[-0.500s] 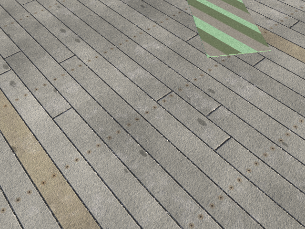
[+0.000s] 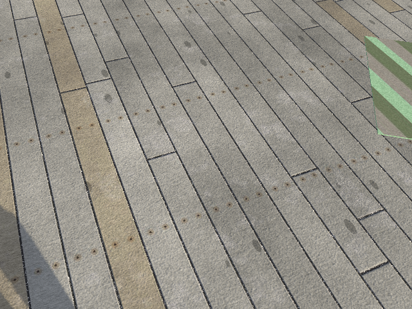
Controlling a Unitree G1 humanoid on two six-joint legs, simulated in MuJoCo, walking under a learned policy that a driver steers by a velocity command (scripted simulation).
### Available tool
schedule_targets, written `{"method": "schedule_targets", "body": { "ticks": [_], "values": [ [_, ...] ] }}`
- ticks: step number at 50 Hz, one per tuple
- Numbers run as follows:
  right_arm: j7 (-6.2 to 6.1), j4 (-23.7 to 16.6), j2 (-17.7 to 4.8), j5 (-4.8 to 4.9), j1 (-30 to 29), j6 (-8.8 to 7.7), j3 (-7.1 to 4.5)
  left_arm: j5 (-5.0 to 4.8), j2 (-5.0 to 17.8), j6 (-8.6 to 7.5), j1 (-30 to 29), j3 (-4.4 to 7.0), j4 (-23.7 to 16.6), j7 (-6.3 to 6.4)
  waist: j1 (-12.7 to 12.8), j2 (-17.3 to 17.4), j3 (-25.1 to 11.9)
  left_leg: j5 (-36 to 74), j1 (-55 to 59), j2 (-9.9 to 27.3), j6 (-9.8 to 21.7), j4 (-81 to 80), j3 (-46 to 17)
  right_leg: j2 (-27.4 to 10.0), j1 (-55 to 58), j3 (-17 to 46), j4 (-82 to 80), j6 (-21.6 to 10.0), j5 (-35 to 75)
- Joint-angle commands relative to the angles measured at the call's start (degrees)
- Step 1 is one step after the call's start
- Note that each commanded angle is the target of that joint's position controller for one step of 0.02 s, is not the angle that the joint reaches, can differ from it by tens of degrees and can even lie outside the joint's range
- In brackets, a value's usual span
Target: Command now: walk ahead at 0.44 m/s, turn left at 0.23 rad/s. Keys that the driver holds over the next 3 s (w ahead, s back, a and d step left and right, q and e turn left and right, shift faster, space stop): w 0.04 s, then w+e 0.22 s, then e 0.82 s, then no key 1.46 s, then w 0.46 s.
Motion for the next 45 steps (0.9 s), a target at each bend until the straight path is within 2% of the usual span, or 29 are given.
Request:
{"method": "schedule_targets", "body": {
  "ticks": [1, 2, 3, 5, 9, 12, 14, 16, 17, 18, 19, 20, 21, 22, 23, 24, 25, 26, 28, 30, 33, 36, 38, 40, 41, 42, 43, 44, 45],
  "values": [
    [-0.24, -1.77, -7.21, -0.71, 4.23, -1.42, -1.85, 0.97, 6.43, -2.16, -7.01, 1.28, -6.32, -0.23, -3.56, 7.83, 1.32, 3.01, 17.25, 14.87, 11.42, -19.02, -21.34, -3.66, -24.05, 3.93, 1.95, -1.61, 8.23],
    [-0.44, -1.85, -7.73, -0.85, 3.51, -1.68, -1.93, 0.99, 5.51, -1.8, -5.97, 1.12, -6.0, -0.5, -2.37, 9.14, 1.32, 8.37, 14.77, 14.69, 11.54, -20.08, -19.59, -3.61, -21.62, 3.75, 0.44, -1.1, 10.6],
    [-0.62, -1.71, -7.57, -0.77, 3.14, -2.04, -1.91, 1.0, 4.74, -1.36, -4.97, 0.94, -5.37, -0.78, -1.74, 7.82, 1.18, 15.8, 14.9, 14.01, 11.29, -20.35, -16.03, -3.37, -21.35, 3.22, -0.72, -0.59, 12.62],
    [-1.08, -0.75, -8.07, -1.01, 3.44, -2.52, -2.14, 0.72, 3.43, -0.56, -6.13, 0.51, -5.38, -0.76, -1.64, 5.71, 1.39, 19.39, 14.07, 13.33, 10.79, -21.91, -11.39, -2.97, -21.7, 3.13, -5.14, 0.57, 17.94],
    [-1.65, 1.69, -8.44, -1.2, 5.68, -3.11, -2.11, 0.18, 0.79, -0.38, -12.86, -0.75, -7.57, -1.33, -4.11, 5.56, 4.49, 19.23, 10.89, 11.26, 7.95, -24.63, -2.59, -0.11, -17.52, 1.88, -20.27, 0.19, 30.12],
    [-1.86, 3.98, -9.1, -0.86, 8.44, -3.32, -2.4, -0.13, 0.19, -0.6, -17.84, -1.23, -9.79, -2.14, -5.98, 4.79, 6.8, 18.75, 13.36, 12.84, 7.12, -25.7, 0.32, 1.72, -16.4, 1.6, -27.4, -1.48, 33.44],
    [-2.06, 5.02, -9.04, -0.64, 8.83, -2.8, -2.44, 0.18, 0.17, -0.84, -19.78, -1.28, -11.17, -2.91, -6.08, 4.19, 7.48, 25.6, 17.58, 13.72, 6.28, -23.03, 2.07, 2.89, -16.93, 1.07, -30.96, -2.79, 31.9],
    [-2.87, 4.98, -10.19, -0.78, 7.92, -1.84, -2.67, 1.04, 1.22, -1.11, -18.45, -0.72, -11.88, -3.63, -4.47, 6.07, 4.51, 45.35, 21.16, 13.77, 4.48, -15.8, 3.64, 5.98, -12.89, -1.74, -31.92, -4.14, 27.96],
    [-3.5, 4.58, -11.1, -0.82, 7.38, -1.26, -2.88, 1.29, 2.67, -1.05, -15.43, -0.01, -11.52, -3.75, -2.92, 8.06, 1.19, 56.52, 23.18, 13.38, 3.25, -10.12, 4.09, 8.1, -9.38, -3.36, -31.1, -4.84, 25.17],
    [-4.02, 4.01, -11.62, -1.02, 6.76, -0.59, -2.95, 1.29, 4.75, -0.89, -9.24, 1.05, -10.17, -3.59, -0.11, 9.23, -3.1, 63.59, 23.4, 12.47, 2.04, -1.5, 4.69, 10.38, -2.65, -4.45, -30.57, -5.73, 23.16],
    [-4.32, 3.32, -11.89, -0.75, 5.59, -0.27, -2.88, 1.18, 7.05, -0.79, -2.01, 2.24, -8.92, -2.89, 4.07, 8.27, -6.9, 62.13, 18.22, 10.69, 0.01, 10.52, 5.9, 11.03, 8.76, -3.46, -34.11, -7.45, 27.88],
    [-4.28, 1.83, -9.52, -1.79, 6.9, -0.83, -1.86, 1.52, 10.82, -0.26, 4.07, 3.1, -8.72, -1.67, 5.88, 1.05, -13.45, 38.52, 4.56, 6.94, -2.89, 28.89, 5.88, 1.85, 26.43, 8.42, -32.52, -11.47, 44.56],
    [-2.79, 0.58, -2.12, -2.51, 16.63, -1.9, 0.66, 2.15, 14.89, -0.41, 1.49, 3.2, -10.54, -1.54, -1.29, -13.76, -24.23, -22.57, -20.08, -5.46, -8.02, 55.72, -0.57, -18.14, 49.09, 40.79, -31.36, -27.85, 57.81],
    [-1.77, 1.77, -9.82, -1.4, 12.77, -2.93, -0.62, 1.77, 10.71, 0.56, 2.46, 2.79, -11.56, -0.95, 4.26, -2.62, -31.98, -19.92, -20.04, -2.78, -6.63, 59.21, -11.53, -15.39, 47.92, 40.76, -35.39, -25.91, 50.48],
    [-1.54, -0.89, -10.73, 0.62, 6.12, -3.05, -0.96, 1.53, 8.67, 1.03, -1.52, 2.11, -12.5, -0.57, 3.83, -1.79, -23.6, -16.87, -22.46, 0.31, -5.42, 55.86, -11.37, -12.72, 40.82, 32.49, -36.69, -22.67, 45.69],
    [-2.07, -1.77, -9.99, -0.01, 3.27, -2.86, -0.66, 0.7, 7.29, 1.41, -4.68, 1.78, -12.57, -0.33, 1.65, 4.05, -13.74, -13.98, -23.21, 2.22, -5.09, 49.9, -8.95, -9.39, 28.97, 27.17, -39.48, -19.95, 42.19],
    [-2.79, -1.92, -10.29, -0.95, 1.86, -2.03, -0.99, 0.55, 6.16, 1.75, -6.83, 1.43, -13.16, 0.12, 0.15, 4.89, -8.97, -12.19, -21.44, 3.48, -5.31, 45.84, -8.21, -7.97, 19.93, 24.78, -41.48, -19.01, 40.08],
    [-2.94, -2.06, -10.25, -1.13, 2.82, -1.04, -1.12, 1.35, 6.39, 2.0, -7.75, 1.44, -13.47, 0.25, -1.96, 3.26, -5.83, -11.13, -16.91, 3.91, -5.29, 43.07, -7.94, -6.2, 11.6, 23.15, -43.73, -18.66, 39.36],
    [-3.45, -1.17, -7.95, -1.45, 6.19, 0.11, -0.61, 1.85, 7.14, 2.23, -10.24, 1.89, -13.61, 0.31, -4.56, 0.11, -4.35, -10.71, -12.22, 3.77, -6.42, 35.74, -6.45, -4.15, 2.86, 20.06, -45.23, -18.43, 41.01],
    [-4.17, -1.06, -6.37, -2.0, 5.75, 0.37, -0.09, 1.76, 8.09, 2.36, -9.9, 2.36, -13.28, 0.79, -4.35, -0.62, -6.27, -7.89, -10.9, 2.73, -7.64, 28.98, -5.55, -3.01, 1.51, 18.2, -43.76, -17.72, 47.24],
    [-4.23, -1.32, -6.48, -1.79, 3.43, 0.92, -0.16, 0.83, 8.81, 4.0, -10.53, 2.78, -13.42, 1.87, -3.54, -1.7, -9.55, 0.15, -8.87, 1.77, -8.25, 22.59, -6.32, -1.03, 1.33, 18.46, -42.55, -14.8, 35.32],
    [-3.63, -2.77, -6.31, -1.21, -0.99, 1.03, -0.3, 0.55, 8.36, 5.54, -10.66, 2.69, -13.77, 2.56, -1.97, -4.41, -7.72, 2.33, -7.99, 0.5, -7.93, 15.5, -6.93, 0.6, 0.76, 21.82, -42.82, -12.58, 16.92],
    [-3.12, -3.33, -6.69, -0.92, -2.32, 0.38, -0.62, 0.68, 8.17, 6.07, -9.95, 2.71, -13.9, 2.55, -1.19, -6.38, -6.73, 0.81, -7.08, -0.31, -7.31, 10.05, -7.2, 0.31, 2.82, 24.96, -41.17, -11.99, 14.78],
    [-2.7, -2.95, -6.91, -0.76, -0.58, -0.59, -1.24, 0.36, 7.28, 6.4, -10.27, 2.44, -14.24, 2.52, -2.63, -7.2, -6.82, 3.59, -2.44, -0.74, -5.9, -0.62, -6.92, 0.86, 5.1, 27.42, -37.33, -10.27, 17.86],
    [-2.71, -2.55, -7.9, -0.93, 0.9, -1.02, -1.79, 0.07, 5.93, 6.51, -9.73, 2.04, -14.26, 2.59, -3.37, -6.55, -6.53, 8.25, 2.25, 1.49, -4.47, -7.71, -7.66, 2.73, 3.97, 26.94, -34.21, -8.08, 16.22],
    [-3.17, -3.23, -12.03, -1.93, 1.45, -0.9, -2.75, 0.67, 2.53, 6.48, -6.62, 1.07, -14.36, 2.45, -1.64, 2.56, -8.66, 12.28, 8.77, 13.84, 0.04, -10.18, -17.39, 6.88, -0.58, 21.26, -23.86, -4.59, 1.2],
    [-3.11, -2.58, -15.34, -4.0, 0.02, 0.06, -3.73, 0.5, 2.8, 5.86, -6.26, 1.2, -16.49, 2.28, 0.66, 19.66, -5.05, 22.31, 9.04, 23.3, 9.61, -12.69, -31.4, 14.81, -12.52, 9.56, -13.67, -1.43, -11.78],
    [-3.12, -3.62, -12.4, -3.82, -0.25, 0.04, -3.22, 1.35, 7.71, 5.24, -5.54, 2.58, -15.69, 2.15, -0.85, 16.95, -5.84, 23.54, 8.85, 25.54, 13.38, -12.39, -33.95, 10.33, -14.41, 9.8, -0.91, 0.83, -12.2],
    [-3.39, -4.16, -9.38, -3.25, -1.65, 0.13, -2.38, 0.54, 9.55, 5.58, -5.28, 3.5, -14.29, 2.11, -0.94, 11.79, -5.37, 23.43, 8.01, 22.43, 11.66, -10.84, -27.17, 9.34, -14.28, 9.85, 4.19, 1.8, -8.62]
  ]
}}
